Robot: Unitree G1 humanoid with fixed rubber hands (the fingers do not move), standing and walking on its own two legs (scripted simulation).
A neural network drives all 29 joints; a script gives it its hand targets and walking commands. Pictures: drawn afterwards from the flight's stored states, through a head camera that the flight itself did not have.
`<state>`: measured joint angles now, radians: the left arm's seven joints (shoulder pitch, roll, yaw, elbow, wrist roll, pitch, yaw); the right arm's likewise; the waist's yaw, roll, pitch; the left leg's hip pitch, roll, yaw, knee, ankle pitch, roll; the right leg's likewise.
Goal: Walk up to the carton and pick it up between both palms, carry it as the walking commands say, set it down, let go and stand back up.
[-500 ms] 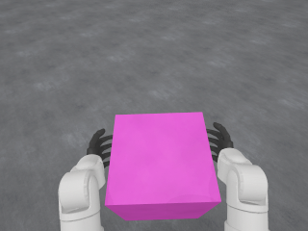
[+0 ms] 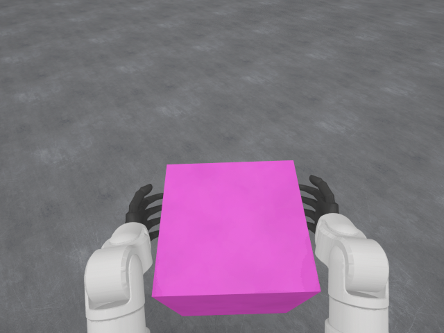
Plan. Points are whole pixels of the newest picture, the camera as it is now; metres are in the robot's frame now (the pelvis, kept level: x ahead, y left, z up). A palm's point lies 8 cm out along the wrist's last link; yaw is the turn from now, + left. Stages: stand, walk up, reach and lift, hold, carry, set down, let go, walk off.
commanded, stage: carry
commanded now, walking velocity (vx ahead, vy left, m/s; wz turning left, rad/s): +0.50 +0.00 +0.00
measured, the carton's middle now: (232, 245) +0.27 +0.00 +0.03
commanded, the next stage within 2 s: none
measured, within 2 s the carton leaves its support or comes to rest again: neither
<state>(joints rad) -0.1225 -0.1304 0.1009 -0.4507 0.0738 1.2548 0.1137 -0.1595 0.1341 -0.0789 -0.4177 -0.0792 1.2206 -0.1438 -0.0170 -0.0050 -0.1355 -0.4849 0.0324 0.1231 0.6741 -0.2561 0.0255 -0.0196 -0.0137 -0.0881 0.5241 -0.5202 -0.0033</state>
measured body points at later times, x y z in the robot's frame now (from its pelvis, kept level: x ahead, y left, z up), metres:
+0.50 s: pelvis +0.34 +0.00 +0.02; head +0.35 +0.00 +0.47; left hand +0.61 +0.15 +0.11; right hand +0.62 -0.15 +0.12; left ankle +0.23 +0.11 -0.65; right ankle +0.29 -0.11 -0.71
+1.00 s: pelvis +0.58 +0.01 -0.01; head +0.61 +0.00 +0.44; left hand +0.88 +0.11 +0.08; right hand +0.82 -0.19 +0.07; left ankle +0.47 +0.12 -0.63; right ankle +0.57 -0.08 -0.71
